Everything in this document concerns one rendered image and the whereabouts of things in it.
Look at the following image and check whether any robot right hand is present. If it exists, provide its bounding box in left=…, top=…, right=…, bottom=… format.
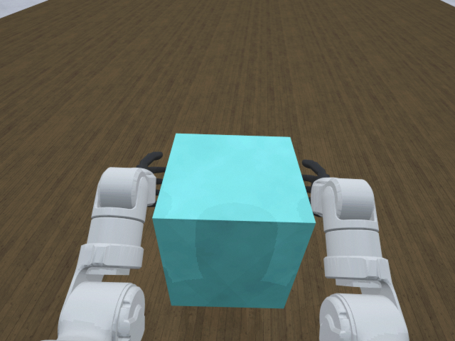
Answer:
left=302, top=160, right=330, bottom=217

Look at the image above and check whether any right robot forearm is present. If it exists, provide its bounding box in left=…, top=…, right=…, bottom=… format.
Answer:
left=311, top=178, right=410, bottom=341

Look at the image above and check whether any carton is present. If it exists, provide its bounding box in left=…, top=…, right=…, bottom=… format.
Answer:
left=152, top=134, right=316, bottom=308

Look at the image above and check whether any robot left upper arm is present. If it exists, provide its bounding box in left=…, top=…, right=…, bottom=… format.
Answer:
left=41, top=281, right=145, bottom=341

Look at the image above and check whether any robot left hand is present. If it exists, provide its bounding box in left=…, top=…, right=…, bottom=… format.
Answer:
left=136, top=152, right=166, bottom=207

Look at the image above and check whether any left robot forearm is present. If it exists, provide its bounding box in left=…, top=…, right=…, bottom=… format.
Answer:
left=58, top=167, right=156, bottom=334

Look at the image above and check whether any robot right upper arm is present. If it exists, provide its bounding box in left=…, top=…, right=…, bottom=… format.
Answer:
left=319, top=293, right=408, bottom=341

